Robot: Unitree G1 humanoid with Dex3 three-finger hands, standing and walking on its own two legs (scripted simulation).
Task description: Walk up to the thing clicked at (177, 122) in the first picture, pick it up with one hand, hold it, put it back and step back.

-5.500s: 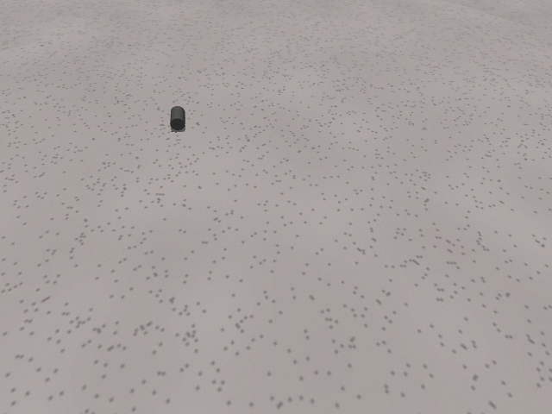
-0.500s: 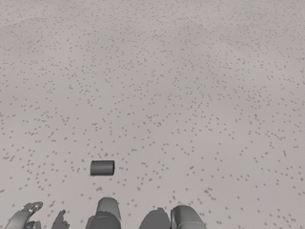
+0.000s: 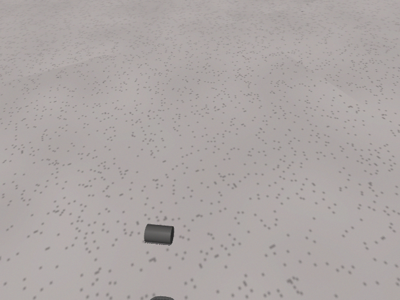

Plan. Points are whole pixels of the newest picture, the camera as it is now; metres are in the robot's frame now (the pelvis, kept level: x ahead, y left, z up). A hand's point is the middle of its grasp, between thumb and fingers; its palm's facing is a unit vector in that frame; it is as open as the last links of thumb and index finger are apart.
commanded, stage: walk up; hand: left
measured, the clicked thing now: (159, 233) +0.52 +0.27 -0.72
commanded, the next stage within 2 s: none
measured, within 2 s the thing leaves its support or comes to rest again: neither
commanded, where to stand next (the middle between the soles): +0.13 +0.05 m, yaw -4 degrees
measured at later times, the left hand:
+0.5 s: hand out of the picture +0.14 +0.29 -0.16, palm faces -0.03 -0.93 -0.36, open 7.4 cm
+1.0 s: hand (79, 295) +0.15 +0.29 -0.15, palm faces -0.03 -0.95 -0.32, open 7.4 cm
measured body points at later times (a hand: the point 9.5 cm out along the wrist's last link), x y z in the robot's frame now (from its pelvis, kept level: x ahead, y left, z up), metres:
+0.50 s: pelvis +0.05 +0.04 -0.01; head +0.10 +0.04 +0.44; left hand +0.15 +0.34 -0.13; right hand +0.12 -0.28 -0.13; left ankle +0.00 +0.15 -0.72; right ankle +0.10 -0.09 -0.73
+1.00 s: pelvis +0.05 +0.05 +0.01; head +0.07 +0.05 +0.46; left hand +0.15 +0.34 -0.12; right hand +0.14 -0.27 -0.11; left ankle +0.00 +0.15 -0.73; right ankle +0.10 -0.09 -0.73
